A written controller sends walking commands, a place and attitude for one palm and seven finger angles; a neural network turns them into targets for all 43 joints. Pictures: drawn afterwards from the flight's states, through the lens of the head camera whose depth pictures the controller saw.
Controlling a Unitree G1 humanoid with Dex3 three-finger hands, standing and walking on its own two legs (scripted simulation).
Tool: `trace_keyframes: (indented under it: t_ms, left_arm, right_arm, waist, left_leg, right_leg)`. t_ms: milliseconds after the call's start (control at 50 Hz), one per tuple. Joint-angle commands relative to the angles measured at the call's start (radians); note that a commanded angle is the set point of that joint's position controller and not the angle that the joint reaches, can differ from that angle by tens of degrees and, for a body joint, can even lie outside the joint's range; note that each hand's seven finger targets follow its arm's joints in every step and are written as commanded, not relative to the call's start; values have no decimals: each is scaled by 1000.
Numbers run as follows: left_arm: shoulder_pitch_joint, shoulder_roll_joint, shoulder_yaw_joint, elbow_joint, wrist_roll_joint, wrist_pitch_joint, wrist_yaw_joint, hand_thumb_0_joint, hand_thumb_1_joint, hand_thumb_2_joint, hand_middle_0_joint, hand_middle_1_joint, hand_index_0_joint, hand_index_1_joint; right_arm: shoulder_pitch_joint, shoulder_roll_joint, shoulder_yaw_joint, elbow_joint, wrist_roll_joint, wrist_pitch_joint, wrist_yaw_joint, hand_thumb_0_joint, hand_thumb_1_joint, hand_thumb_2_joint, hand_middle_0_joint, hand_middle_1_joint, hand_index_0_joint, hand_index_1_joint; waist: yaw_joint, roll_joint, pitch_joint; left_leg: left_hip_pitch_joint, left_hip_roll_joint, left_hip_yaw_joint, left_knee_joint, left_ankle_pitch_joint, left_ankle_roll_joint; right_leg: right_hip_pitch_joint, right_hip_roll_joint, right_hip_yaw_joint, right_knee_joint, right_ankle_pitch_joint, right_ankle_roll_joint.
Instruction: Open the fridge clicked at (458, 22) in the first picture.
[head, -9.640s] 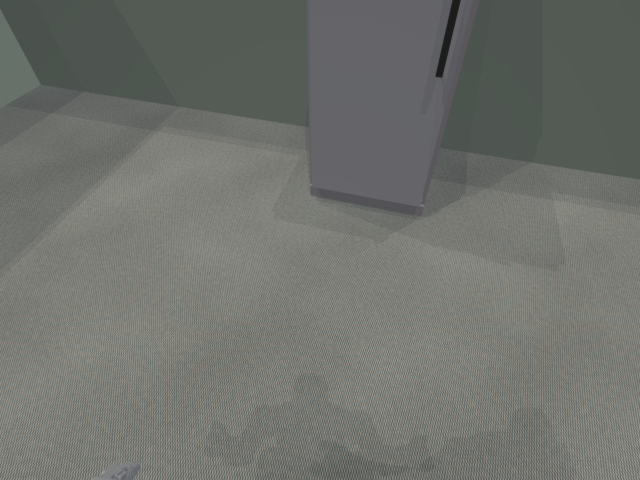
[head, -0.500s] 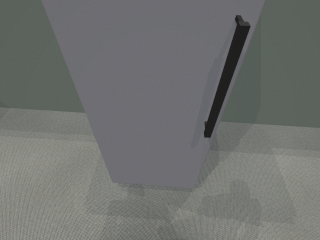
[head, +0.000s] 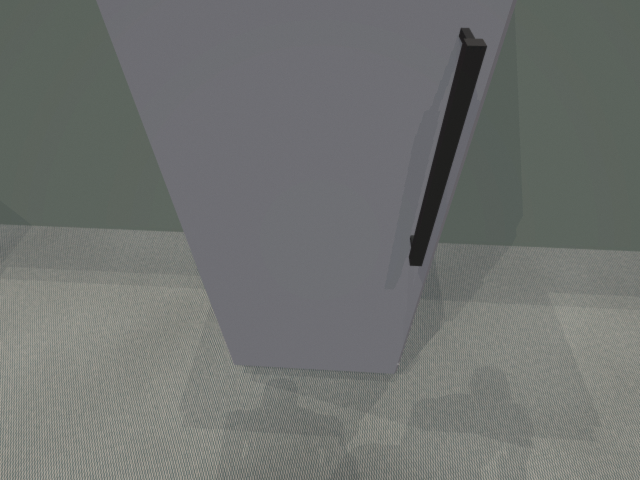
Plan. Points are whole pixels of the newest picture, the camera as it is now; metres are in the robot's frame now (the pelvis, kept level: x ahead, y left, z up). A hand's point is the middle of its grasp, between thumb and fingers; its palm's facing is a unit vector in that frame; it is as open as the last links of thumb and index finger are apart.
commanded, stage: come to a stop and stand still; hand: right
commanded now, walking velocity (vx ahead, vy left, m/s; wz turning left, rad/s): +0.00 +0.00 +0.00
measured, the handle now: (435, 169) +0.53 -0.14 +0.12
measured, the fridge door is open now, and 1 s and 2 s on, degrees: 0 0 0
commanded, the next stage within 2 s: look again from close up in 0.06 s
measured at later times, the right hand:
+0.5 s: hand out of the picture +0.04 -0.19 -0.18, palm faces +0.01 +0.98 -0.21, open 7.3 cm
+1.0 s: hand out of the picture +0.04 -0.19 -0.18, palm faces -0.03 +0.98 -0.18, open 7.3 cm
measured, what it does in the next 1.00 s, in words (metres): stands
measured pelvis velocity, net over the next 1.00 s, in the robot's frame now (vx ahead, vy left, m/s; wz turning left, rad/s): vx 0.03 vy -0.01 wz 0.02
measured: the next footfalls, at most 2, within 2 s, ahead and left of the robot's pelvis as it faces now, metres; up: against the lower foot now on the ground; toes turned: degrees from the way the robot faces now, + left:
none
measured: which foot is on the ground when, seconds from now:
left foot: down 0.00-1.00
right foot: down 0.00-1.00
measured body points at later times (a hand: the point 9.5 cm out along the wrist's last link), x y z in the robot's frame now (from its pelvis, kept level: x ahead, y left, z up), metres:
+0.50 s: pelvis +0.01 -0.02 -0.01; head +0.00 -0.01 +0.44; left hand +0.02 +0.21 -0.16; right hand +0.04 -0.24 -0.16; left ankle +0.01 +0.11 -0.74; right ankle +0.07 -0.08 -0.74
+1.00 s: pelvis +0.03 -0.01 +0.00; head +0.03 -0.03 +0.45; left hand +0.05 +0.22 -0.15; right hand +0.04 -0.24 -0.16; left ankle +0.01 +0.11 -0.74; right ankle +0.07 -0.08 -0.74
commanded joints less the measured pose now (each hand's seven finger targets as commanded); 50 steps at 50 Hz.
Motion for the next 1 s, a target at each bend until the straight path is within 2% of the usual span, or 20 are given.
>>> trace_keyframes:
  t_ms: [0,60,80,100,120,140,160,180,200,220,260,320,340,420,560,640,720,760,920,980]
  left_arm:
    - [58,87,14,-24,3,-12,11,0,900,900,-200,-300,-200,-300]
    - [56,80,15,-26,2,-14,10,0,900,900,-200,-300,-200,-300]
    - [-84,151,9,-113,6,-24,-2,0,900,900,-200,-300,-200,-300]
    - [-18,99,13,-135,4,-12,-11,0,900,900,-200,-300,-200,-300]
    - [20,95,18,-116,11,-7,-14,0,900,900,-200,-300,-200,-300]
    - [54,90,9,-112,13,-13,-17,0,900,900,-200,-300,-200,-300]
    - [66,84,7,-116,10,-19,-16,0,900,900,-200,-300,-200,-300]
    - [71,95,7,-118,9,-23,-13,0,900,900,-200,-300,-200,-300]
    - [61,107,9,-126,9,-22,-10,0,900,900,-200,-300,-200,-300]
    - [49,123,13,-134,11,-20,-8,0,900,900,-200,-300,-200,-300]
    - [25,140,12,-146,11,-26,-6,0,900,900,-200,-300,-200,-300]
    - [-2,169,16,-153,8,-29,-4,0,900,900,-200,-300,-200,-300]
    - [-8,169,16,-157,9,-34,-4,0,900,900,-200,-300,-200,-300]
    - [-10,176,15,-145,7,-42,-3,0,900,900,-200,-300,-200,-300]
    - [-29,198,13,-131,5,-50,-3,0,900,900,-200,-300,-200,-300]
    - [-43,200,11,-123,3,-50,-2,0,900,900,-200,-300,-200,-300]
    - [-56,207,11,-110,2,-50,-2,0,900,900,-200,-300,-200,-300]
    - [-61,210,10,-107,0,-52,-1,0,900,900,-200,-300,-200,-300]
    - [-79,218,9,-91,0,-45,-1,0,900,900,-200,-300,-200,-300]
    - [-82,221,9,-87,-1,-47,0,0,900,900,-200,-300,-200,-300]
  right_arm:
    - [93,-57,-12,-16,4,-12,-6,0,-900,-900,200,300,200,300]
    - [100,-54,-11,-15,3,-16,-7,0,-900,-900,200,300,200,300]
    - [136,-100,6,-6,-17,-34,-38,0,-900,-900,200,300,200,300]
    - [65,-144,-5,-61,-4,-39,-29,0,-900,-900,200,300,200,300]
    - [23,-142,-14,-90,-2,-40,-24,0,-900,-900,200,300,200,300]
    - [13,-145,-11,-98,1,-54,-22,0,-900,-900,200,300,200,300]
    - [10,-135,-9,-98,4,-57,-20,0,-900,-900,200,300,200,300]
    - [14,-122,-10,-99,4,-54,-19,0,-900,-900,200,300,200,300]
    - [18,-110,-9,-100,4,-48,-18,0,-900,-900,200,300,200,300]
    - [25,-99,-8,-100,2,-39,-17,0,-900,-900,200,300,200,300]
    - [52,-91,-9,-102,-1,-33,-16,0,-900,-900,200,300,200,300]
    - [75,-92,-11,-102,-3,-26,-13,0,-900,-900,200,300,200,300]
    - [78,-98,-12,-107,-5,-27,-12,0,-900,-900,200,300,200,300]
    - [49,-117,-10,-119,0,-32,-10,0,-900,-900,200,300,200,300]
    - [12,-158,-15,-136,1,-31,-8,0,-900,-900,200,300,200,300]
    - [7,-168,-13,-132,1,-32,-6,0,-900,-900,200,300,200,300]
    - [-3,-175,-10,-121,3,-29,-5,0,-900,-900,200,300,200,300]
    - [-7,-181,-11,-117,2,-31,-5,0,-900,-900,200,300,200,300]
    - [-7,-180,-5,-94,1,-22,-3,0,-900,-900,200,300,200,300]
    - [-8,-185,-6,-92,1,-25,-4,0,-900,-900,200,300,200,300]
  waist:
    - [-5,-19,102]
    - [-4,-14,98]
    - [-46,-24,155]
    - [29,11,56]
    - [51,-28,63]
    - [57,-65,2]
    - [60,-77,-4]
    - [55,-67,5]
    - [44,-30,41]
    - [35,-39,76]
    - [11,-62,106]
    - [-13,-44,125]
    - [-19,-44,115]
    - [-11,15,81]
    - [-5,-22,43]
    - [-6,-7,24]
    - [-4,-31,21]
    - [-3,-23,13]
    - [-5,-39,53]
    - [-4,-14,24]
  left_leg:
    - [-125,83,-109,-127,-160,23]
    - [-129,87,-116,-134,-147,23]
    - [-130,112,-141,-142,20,36]
    - [-197,166,-220,-200,-318,68]
    - [-257,170,-225,-196,-390,85]
    - [-226,169,-193,-165,-268,91]
    - [-230,144,-171,-129,-250,86]
    - [-216,115,-150,-94,-240,77]
    - [-208,93,-136,-82,-269,70]
    - [-209,76,-123,-61,-290,65]
    - [-154,49,-91,-6,-204,51]
    - [-97,38,-75,15,-149,43]
    - [-77,43,-71,16,-111,43]
    - [-78,67,-104,-29,-71,45]
    - [-52,81,-109,-48,-8,41]
    - [-41,89,-114,-64,22,38]
    - [-37,90,-113,-68,28,34]
    - [-25,94,-116,-71,59,33]
    - [-35,91,-109,-83,17,28]
    - [-24,97,-114,-87,42,27]
  right_leg:
    - [-4,-139,185,-149,-288,29]
    - [2,-136,175,-135,-262,30]
    - [-69,-112,101,91,-157,63]
    - [-7,-74,101,134,-231,59]
    - [21,-68,93,155,-212,50]
    - [61,-70,97,154,-139,49]
    - [80,-76,112,122,-136,45]
    - [56,-90,131,85,-156,37]
    - [-1,-105,151,50,-217,28]
    - [-46,-114,177,7,-281,19]
    - [-109,-137,225,-71,-334,1]
    - [-163,-153,252,-140,-406,-9]
    - [-156,-153,252,-140,-372,-12]
    - [-73,-141,213,-115,-267,-6]
    - [-4,-141,186,-99,-160,-1]
    - [32,-139,166,-78,-99,2]
    - [49,-143,164,-83,-86,5]
    - [61,-141,157,-67,-30,4]
    - [47,-151,175,-117,-124,7]
    - [77,-149,159,-96,-61,7]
